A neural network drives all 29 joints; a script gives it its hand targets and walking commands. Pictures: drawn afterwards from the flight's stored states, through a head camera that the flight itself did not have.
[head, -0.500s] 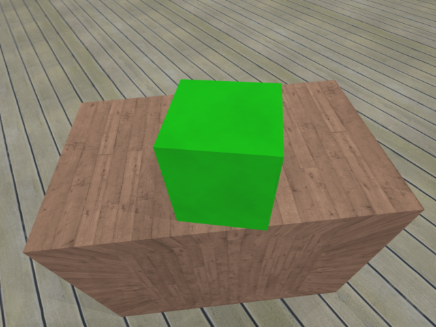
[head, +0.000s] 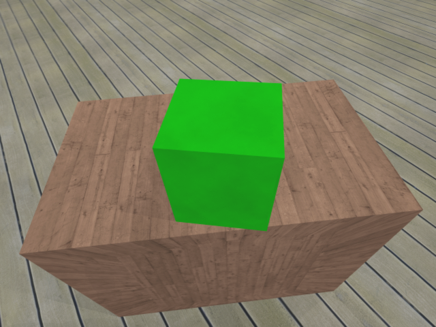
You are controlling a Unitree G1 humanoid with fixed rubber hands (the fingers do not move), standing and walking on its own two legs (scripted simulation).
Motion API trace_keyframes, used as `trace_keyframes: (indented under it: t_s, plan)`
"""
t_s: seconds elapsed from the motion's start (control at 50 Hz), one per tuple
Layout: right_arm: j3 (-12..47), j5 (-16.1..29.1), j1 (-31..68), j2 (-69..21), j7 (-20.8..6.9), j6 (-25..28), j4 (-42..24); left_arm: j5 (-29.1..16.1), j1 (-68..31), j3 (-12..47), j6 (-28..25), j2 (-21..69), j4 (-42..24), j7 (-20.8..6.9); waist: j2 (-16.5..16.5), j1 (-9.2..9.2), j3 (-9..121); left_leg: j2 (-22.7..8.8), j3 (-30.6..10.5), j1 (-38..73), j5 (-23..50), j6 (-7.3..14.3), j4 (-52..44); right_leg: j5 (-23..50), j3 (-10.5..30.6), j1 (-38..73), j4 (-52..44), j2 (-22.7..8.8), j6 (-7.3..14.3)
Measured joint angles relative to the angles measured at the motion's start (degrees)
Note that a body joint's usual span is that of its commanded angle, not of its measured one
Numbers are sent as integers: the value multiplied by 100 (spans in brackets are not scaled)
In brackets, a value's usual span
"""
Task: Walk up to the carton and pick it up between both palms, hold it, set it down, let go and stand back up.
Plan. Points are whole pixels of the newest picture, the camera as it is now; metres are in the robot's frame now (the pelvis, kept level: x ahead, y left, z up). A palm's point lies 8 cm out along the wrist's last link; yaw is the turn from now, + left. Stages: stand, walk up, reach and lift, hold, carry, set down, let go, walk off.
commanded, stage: stand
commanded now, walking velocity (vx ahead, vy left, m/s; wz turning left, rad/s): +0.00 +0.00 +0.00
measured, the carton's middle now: (224, 157) +0.44 +0.00 +0.04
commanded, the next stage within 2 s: none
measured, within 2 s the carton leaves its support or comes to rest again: neither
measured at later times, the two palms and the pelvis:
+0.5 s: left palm out of the picture +0.00 +0.23 -0.14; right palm out of the picture -0.01 -0.23 -0.14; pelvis +0.01 +0.00 +0.00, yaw -1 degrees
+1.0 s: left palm out of the picture +0.00 +0.23 -0.14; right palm out of the picture -0.02 -0.22 -0.14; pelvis +0.00 +0.00 +0.00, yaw +0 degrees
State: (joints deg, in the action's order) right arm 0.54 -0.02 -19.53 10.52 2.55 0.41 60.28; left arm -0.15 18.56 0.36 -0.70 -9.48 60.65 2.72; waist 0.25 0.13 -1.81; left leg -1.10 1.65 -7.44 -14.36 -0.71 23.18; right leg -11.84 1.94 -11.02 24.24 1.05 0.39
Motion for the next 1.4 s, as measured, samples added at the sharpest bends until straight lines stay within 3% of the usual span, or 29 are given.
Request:
trace_keyframes:
  t_s: [1.4]
  plan:
    - [-12, 9, -45, -68, 4, 31, 75, 12, -59, 53, 6, 52, 164, 3, 9, -15, -30, 23, 44, 77, 7, 28, -54, 2, 14, 47, -20, -58, -50]
